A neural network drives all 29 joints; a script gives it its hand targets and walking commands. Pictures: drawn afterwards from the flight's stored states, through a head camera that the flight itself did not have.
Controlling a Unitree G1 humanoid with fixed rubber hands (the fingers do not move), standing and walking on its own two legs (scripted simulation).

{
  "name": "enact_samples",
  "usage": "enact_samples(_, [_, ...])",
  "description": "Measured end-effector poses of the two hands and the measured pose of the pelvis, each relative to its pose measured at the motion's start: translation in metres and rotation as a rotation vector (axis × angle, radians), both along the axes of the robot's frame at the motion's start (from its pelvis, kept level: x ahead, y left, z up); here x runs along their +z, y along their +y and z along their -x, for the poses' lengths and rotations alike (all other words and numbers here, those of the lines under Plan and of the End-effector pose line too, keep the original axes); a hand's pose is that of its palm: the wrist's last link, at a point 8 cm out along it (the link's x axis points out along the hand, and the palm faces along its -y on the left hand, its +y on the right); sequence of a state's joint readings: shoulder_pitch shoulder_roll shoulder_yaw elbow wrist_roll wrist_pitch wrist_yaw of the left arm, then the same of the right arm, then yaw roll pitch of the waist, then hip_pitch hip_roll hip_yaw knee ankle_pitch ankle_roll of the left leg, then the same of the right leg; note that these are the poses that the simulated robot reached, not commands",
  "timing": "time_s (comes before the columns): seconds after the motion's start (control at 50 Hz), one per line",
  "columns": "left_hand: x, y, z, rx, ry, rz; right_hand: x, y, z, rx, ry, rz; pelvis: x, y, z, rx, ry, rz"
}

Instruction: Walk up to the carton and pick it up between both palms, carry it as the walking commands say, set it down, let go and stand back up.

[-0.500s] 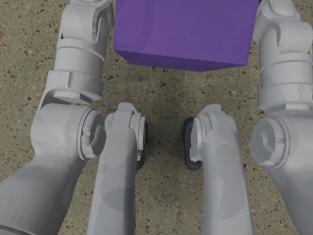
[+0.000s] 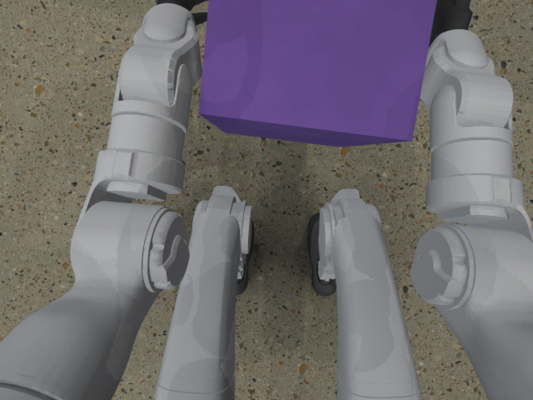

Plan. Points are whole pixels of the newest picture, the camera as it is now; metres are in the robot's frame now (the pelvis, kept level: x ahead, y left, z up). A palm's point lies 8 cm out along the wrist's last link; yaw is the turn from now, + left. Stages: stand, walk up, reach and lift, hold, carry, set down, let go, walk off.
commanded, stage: reach and lift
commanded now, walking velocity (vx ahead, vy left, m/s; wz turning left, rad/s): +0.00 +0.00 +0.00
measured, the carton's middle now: (302, 52) +0.54 -0.01 -0.12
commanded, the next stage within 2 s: none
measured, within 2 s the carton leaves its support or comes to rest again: neither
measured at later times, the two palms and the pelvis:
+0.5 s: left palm out of the picture +0.53 +0.14 +0.03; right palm out of the picture +0.52 -0.16 +0.03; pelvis +0.01 +0.00 +0.06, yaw +1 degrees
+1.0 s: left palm out of the picture +0.50 +0.13 +0.09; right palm out of the picture +0.49 -0.16 +0.09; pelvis +0.04 +0.00 +0.13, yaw +1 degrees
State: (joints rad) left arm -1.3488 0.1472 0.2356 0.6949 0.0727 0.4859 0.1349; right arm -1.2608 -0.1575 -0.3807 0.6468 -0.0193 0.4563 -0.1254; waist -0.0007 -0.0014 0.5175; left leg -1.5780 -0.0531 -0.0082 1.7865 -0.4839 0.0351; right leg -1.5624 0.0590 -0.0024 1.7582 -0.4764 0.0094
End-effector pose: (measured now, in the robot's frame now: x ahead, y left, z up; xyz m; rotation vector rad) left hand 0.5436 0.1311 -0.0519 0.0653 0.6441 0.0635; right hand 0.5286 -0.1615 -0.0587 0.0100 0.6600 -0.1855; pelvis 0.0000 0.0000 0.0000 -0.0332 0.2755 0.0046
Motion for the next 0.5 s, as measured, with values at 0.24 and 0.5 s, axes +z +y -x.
enact_samples(0.24, [-0.002, 0.000, 0.012, 0.009, 0.044, 0.016, 0.000, 0.000, 0.011, -0.017, 0.042, -0.021, 0.023, 0.000, -0.001, 0.003, 0.017, 0.001])
enact_samples(0.5, [0.085, 0.006, 0.014, 0.012, -0.031, 0.016, 0.090, 0.006, 0.009, -0.003, -0.036, -0.001, 0.058, 0.003, -0.006, 0.009, -0.038, 0.000])
